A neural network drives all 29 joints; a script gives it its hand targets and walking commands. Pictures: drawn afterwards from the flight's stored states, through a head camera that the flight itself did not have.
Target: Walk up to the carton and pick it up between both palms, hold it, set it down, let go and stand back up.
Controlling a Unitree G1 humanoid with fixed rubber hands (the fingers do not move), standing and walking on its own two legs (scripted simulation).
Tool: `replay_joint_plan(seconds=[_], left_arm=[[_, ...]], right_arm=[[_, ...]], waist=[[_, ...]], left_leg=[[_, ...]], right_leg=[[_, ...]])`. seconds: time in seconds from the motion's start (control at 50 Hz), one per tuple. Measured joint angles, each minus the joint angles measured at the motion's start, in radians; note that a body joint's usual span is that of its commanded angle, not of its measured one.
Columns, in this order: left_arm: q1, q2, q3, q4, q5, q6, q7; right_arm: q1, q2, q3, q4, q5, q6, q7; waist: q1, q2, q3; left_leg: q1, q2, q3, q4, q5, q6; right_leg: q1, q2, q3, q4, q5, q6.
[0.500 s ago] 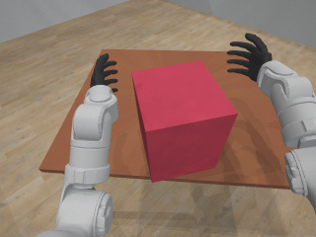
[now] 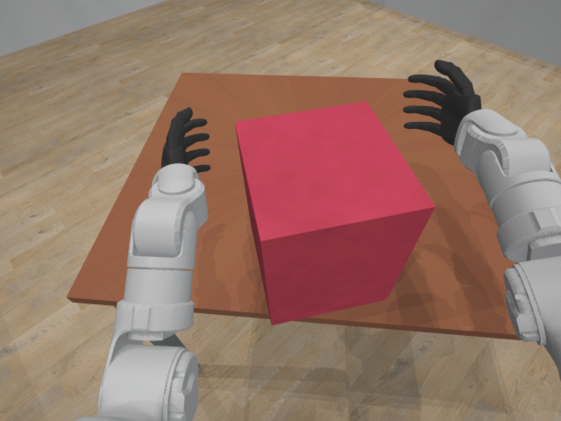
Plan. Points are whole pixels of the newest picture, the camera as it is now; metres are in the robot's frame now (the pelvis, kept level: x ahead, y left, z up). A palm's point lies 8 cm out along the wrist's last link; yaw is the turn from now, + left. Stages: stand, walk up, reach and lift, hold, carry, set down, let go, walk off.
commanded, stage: reach and lift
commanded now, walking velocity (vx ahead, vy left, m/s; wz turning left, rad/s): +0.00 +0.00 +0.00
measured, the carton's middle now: (317, 218) +0.39 +0.05 +0.04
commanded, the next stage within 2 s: none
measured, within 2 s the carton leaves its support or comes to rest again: neither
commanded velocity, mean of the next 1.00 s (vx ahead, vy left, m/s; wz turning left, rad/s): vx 0.00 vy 0.00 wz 0.00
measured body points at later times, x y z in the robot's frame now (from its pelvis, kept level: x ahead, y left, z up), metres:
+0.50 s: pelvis +0.01 +0.00 +0.00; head +0.03 +0.01 +0.45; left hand +0.35 +0.23 +0.11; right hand +0.47 -0.09 +0.11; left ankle +0.03 +0.15 -0.74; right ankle +0.02 -0.12 -0.74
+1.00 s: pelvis +0.01 +0.00 +0.00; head +0.04 +0.00 +0.45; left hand +0.36 +0.20 +0.11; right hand +0.47 -0.09 +0.11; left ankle +0.03 +0.15 -0.74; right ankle +0.02 -0.12 -0.74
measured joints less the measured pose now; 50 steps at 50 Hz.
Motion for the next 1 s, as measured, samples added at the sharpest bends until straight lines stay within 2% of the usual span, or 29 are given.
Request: replay_joint_plan(seconds=[0.2, 0.42, 0.76, 1.0], left_arm=[[0.119, -0.001, 0.001, 0.051, 0.000, -0.139, -0.038], [0.159, -0.028, 0.001, 0.109, 0.000, -0.266, -0.041], [0.159, -0.121, 0.001, 0.132, 0.032, -0.290, -0.041], [0.159, -0.128, 0.001, 0.132, 0.048, -0.292, -0.020]], right_arm=[[0.091, 0.049, 0.000, 0.036, -0.021, -0.093, 0.011], [0.171, 0.133, 0.000, 0.037, -0.086, -0.191, 0.005], [0.171, 0.167, 0.000, 0.038, -0.098, -0.228, -0.063], [0.170, 0.179, 0.000, 0.038, -0.098, -0.229, -0.100]], waist=[[0.000, 0.000, -0.004], [0.000, 0.009, -0.001], [0.000, 0.010, -0.010], [0.000, 0.011, -0.012]], left_leg=[[-0.004, 0.000, 0.000, 0.000, -0.004, 0.000], [-0.007, 0.000, 0.000, 0.000, -0.005, 0.000], [-0.010, 0.003, -0.001, 0.000, -0.008, 0.000], [-0.010, 0.008, -0.001, 0.000, -0.008, 0.000]], right_leg=[[0.000, 0.000, 0.000, -0.008, 0.000, 0.000], [-0.002, 0.000, 0.000, -0.010, 0.000, 0.000], [-0.003, 0.003, 0.000, -0.016, 0.000, 0.002], [-0.003, 0.008, 0.000, -0.016, 0.000, 0.002]])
